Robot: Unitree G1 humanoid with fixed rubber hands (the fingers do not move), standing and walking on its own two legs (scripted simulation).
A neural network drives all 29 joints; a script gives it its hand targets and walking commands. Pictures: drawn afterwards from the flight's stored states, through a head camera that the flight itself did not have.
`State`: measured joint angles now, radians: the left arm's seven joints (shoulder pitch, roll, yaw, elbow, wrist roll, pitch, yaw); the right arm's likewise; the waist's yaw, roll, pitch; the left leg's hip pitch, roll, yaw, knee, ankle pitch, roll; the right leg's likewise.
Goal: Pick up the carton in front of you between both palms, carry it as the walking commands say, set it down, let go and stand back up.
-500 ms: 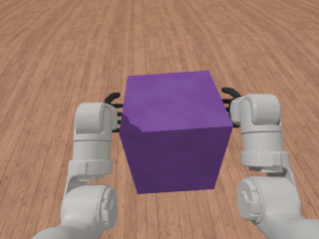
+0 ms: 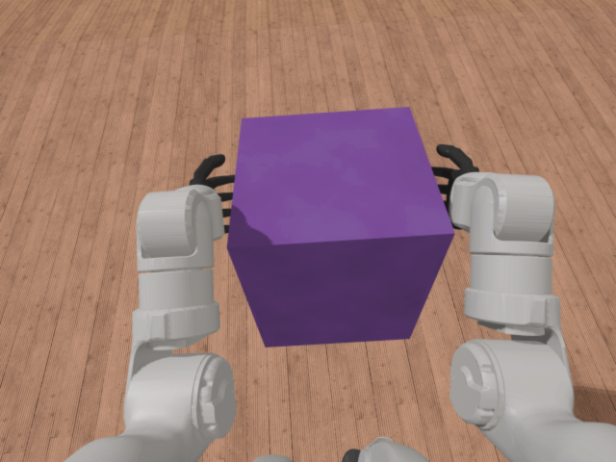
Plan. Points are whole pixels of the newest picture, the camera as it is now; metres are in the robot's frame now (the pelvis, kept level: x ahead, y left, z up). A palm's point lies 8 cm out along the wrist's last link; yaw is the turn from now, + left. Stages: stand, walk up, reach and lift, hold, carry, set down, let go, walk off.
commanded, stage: carry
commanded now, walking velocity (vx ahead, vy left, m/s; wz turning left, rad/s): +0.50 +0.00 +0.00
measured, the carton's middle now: (331, 236) +0.39 +0.02 +0.06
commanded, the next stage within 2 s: none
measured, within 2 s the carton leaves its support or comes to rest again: neither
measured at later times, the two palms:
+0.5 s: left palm (270, 6) +0.73 +0.12 +0.21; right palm (462, 24) +0.69 -0.17 +0.20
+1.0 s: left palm out of the picture +1.00 +0.14 +0.25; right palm out of the picture +1.03 -0.16 +0.25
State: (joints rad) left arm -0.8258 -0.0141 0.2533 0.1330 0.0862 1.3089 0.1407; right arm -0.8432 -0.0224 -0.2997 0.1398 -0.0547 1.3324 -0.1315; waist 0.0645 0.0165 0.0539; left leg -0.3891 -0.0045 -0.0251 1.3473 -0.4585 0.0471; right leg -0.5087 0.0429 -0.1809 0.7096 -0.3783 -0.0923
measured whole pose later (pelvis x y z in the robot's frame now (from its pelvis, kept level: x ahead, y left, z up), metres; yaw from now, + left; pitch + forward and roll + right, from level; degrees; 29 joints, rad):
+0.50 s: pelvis +0.33 +0.02 +0.06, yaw -1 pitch +3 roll +1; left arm -0.85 0.02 0.32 0.11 0.08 1.33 0.11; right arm -0.82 0.00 -0.22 0.09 -0.04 1.34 -0.15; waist -0.12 0.00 0.04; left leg -0.43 -0.04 0.15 0.58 -0.35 0.10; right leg -0.55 0.03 0.00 1.38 -0.42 -0.06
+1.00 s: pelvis +0.64 -0.05 +0.10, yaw +0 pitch +4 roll +1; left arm -0.80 0.01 0.24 0.10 0.02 1.31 0.16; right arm -0.84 0.01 -0.30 0.08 -0.10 1.35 -0.12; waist 0.11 0.00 0.01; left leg -0.75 0.03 0.04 1.19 -0.40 0.05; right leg -0.30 0.01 -0.13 0.48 -0.40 -0.05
